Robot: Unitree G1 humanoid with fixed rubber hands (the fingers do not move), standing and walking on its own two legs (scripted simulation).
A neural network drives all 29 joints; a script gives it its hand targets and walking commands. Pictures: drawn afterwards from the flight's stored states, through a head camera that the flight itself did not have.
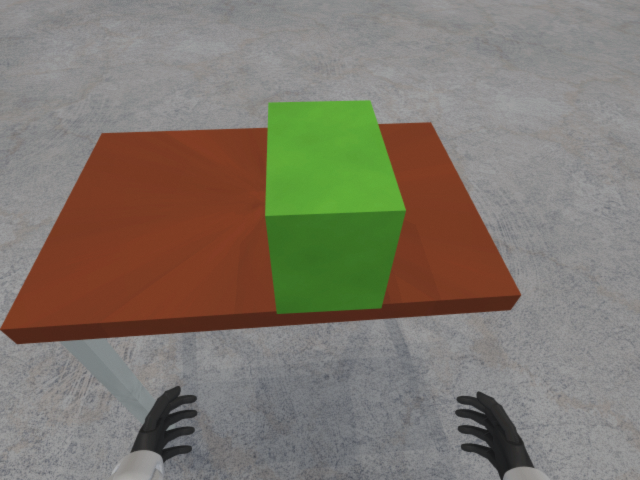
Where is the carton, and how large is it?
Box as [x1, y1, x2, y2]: [265, 100, 405, 313]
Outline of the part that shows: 369,100 268,103 265,218 277,313 381,307 405,209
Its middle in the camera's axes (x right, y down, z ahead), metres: +0.01 -0.05 +0.62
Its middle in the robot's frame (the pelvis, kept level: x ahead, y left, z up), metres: +0.51 +0.01 +0.05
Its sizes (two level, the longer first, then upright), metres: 0.262 0.167 0.217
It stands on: a table, 0.72 m high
